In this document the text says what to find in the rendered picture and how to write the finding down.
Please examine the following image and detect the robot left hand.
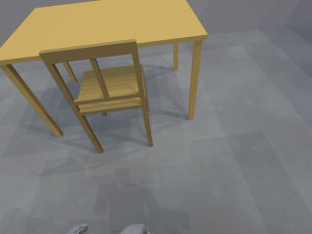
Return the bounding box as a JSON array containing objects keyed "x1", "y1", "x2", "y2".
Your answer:
[{"x1": 66, "y1": 223, "x2": 89, "y2": 234}]

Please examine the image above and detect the table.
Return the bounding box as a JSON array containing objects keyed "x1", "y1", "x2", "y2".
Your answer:
[{"x1": 0, "y1": 0, "x2": 208, "y2": 137}]

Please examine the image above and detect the chair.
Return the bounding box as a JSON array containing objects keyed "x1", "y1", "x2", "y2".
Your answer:
[{"x1": 39, "y1": 39, "x2": 153, "y2": 154}]

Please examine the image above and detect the left robot thigh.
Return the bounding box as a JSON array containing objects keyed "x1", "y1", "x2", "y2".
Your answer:
[{"x1": 120, "y1": 224, "x2": 151, "y2": 234}]

